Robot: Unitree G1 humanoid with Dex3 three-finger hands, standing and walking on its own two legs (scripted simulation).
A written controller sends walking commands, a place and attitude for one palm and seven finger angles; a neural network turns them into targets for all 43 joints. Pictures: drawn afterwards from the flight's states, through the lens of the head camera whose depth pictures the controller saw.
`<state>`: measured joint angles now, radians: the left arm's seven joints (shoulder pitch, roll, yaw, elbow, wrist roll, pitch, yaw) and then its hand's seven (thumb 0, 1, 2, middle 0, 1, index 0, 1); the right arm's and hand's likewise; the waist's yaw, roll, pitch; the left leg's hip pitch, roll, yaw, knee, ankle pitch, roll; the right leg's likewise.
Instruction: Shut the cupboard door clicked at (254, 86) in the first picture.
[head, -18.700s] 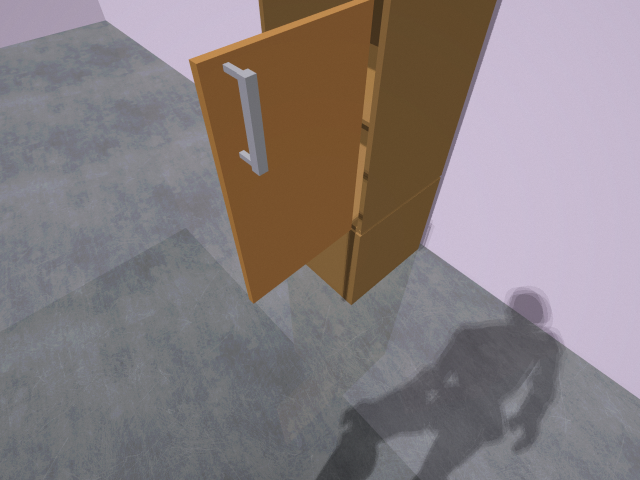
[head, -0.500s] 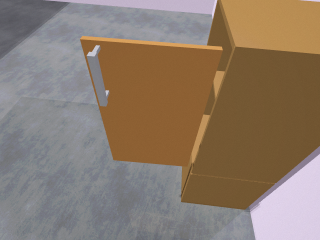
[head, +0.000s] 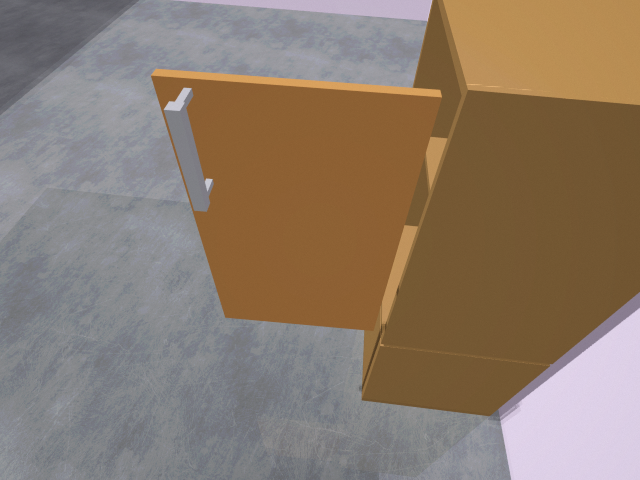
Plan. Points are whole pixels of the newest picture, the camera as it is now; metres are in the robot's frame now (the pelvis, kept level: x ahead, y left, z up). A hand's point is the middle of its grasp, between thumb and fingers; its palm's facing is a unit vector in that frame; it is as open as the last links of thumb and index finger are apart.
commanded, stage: look again from close up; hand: left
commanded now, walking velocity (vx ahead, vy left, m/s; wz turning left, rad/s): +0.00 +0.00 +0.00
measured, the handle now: (194, 153) +0.48 +0.21 +0.15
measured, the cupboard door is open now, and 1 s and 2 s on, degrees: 92 92 92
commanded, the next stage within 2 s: raise the hand and make a fist in 0.94 s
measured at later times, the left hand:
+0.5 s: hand out of the picture +0.02 +0.18 -0.18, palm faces +0.03 -0.98 -0.22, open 7.4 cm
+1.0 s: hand out of the picture +0.04 +0.19 -0.17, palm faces +0.02 -0.97 -0.25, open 7.4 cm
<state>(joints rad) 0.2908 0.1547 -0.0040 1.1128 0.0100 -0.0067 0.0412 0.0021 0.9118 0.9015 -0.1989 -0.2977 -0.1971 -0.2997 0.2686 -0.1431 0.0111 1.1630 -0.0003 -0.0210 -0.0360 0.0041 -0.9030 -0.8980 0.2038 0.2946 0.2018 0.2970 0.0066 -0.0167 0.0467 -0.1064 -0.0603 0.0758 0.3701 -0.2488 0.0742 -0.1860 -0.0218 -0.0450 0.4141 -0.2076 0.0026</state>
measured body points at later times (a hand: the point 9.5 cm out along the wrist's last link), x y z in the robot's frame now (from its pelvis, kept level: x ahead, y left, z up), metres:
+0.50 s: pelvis +0.01 -0.01 +0.00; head +0.02 +0.00 +0.45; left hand +0.02 +0.23 -0.16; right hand +0.02 -0.25 -0.15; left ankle -0.03 +0.07 -0.74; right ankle +0.01 -0.12 -0.74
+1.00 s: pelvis +0.01 -0.02 +0.00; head +0.03 -0.02 +0.45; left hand +0.04 +0.24 -0.15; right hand +0.05 -0.28 -0.15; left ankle -0.03 +0.07 -0.74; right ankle +0.01 -0.12 -0.74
